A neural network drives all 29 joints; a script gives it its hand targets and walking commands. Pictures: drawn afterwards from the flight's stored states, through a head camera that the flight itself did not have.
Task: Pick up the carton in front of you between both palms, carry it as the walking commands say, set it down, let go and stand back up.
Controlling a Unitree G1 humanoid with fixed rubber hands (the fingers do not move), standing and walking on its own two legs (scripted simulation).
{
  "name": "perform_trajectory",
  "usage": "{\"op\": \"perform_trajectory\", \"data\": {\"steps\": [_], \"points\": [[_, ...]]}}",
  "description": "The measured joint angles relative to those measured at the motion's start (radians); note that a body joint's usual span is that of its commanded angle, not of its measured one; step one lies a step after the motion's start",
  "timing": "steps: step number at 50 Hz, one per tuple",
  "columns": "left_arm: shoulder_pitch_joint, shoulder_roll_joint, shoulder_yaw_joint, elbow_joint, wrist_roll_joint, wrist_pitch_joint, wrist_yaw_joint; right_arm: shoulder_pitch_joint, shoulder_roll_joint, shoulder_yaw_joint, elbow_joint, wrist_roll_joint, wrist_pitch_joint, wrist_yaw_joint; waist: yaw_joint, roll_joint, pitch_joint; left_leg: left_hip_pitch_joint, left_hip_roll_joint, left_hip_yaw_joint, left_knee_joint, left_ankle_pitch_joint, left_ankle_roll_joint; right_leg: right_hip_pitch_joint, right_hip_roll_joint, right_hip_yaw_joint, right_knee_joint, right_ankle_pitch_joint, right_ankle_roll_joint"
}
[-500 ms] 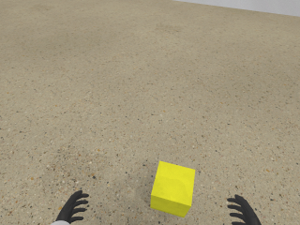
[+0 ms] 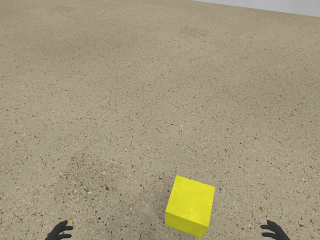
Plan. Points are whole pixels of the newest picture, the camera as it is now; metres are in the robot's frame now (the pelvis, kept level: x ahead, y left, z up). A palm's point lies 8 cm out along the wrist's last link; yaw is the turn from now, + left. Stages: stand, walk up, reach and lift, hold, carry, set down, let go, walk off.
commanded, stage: stand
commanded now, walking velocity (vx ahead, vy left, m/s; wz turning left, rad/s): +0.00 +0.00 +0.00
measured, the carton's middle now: (188, 207) +0.42 -0.12 -0.65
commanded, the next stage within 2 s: none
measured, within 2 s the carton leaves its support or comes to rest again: neither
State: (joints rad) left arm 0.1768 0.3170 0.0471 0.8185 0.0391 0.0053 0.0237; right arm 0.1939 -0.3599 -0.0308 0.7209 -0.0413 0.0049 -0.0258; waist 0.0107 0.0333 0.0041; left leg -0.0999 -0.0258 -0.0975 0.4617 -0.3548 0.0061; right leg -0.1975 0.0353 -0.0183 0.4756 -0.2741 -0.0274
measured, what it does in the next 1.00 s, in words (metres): stands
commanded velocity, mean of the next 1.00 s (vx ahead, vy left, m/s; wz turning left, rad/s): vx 0.00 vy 0.00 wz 0.00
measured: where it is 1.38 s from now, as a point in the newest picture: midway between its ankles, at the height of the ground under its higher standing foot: outside the picture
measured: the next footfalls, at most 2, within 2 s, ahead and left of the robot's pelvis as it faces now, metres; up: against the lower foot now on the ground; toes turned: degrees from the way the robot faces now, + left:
none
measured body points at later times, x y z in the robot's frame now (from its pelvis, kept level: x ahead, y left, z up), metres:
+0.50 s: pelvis -0.02 +0.00 +0.00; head -0.03 -0.01 +0.45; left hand +0.09 +0.30 -0.10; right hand +0.10 -0.30 -0.10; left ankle -0.07 +0.12 -0.74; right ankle -0.01 -0.10 -0.74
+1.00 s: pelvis -0.04 +0.00 +0.01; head -0.04 -0.01 +0.46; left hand +0.07 +0.31 -0.10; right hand +0.05 -0.32 -0.11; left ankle -0.07 +0.12 -0.74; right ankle -0.01 -0.10 -0.74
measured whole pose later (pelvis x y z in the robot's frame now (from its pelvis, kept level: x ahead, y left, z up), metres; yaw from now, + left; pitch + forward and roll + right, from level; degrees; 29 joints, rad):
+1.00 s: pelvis -0.04 +0.00 +0.01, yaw -1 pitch -3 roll +0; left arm 0.12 0.37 0.02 1.02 0.02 0.00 0.00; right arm 0.18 -0.39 0.00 0.95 -0.03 -0.02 -0.02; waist 0.01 0.02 0.04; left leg -0.06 -0.02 -0.07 0.37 -0.25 0.00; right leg -0.16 0.03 0.00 0.38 -0.17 -0.03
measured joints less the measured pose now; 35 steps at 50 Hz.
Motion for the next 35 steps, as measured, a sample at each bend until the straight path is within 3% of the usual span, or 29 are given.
{"op": "perform_trajectory", "data": {"steps": [35], "points": [[-0.043,0.029,-0.016,0.160,-0.017,-0.013,-0.015,-0.006,-0.026,0.016,0.171,0.008,-0.018,0.001,-0.001,-0.017,0.019,0.054,0.006,0.021,-0.086,0.082,-0.006,0.052,-0.001,0.016,-0.087,0.087,-0.001]]}}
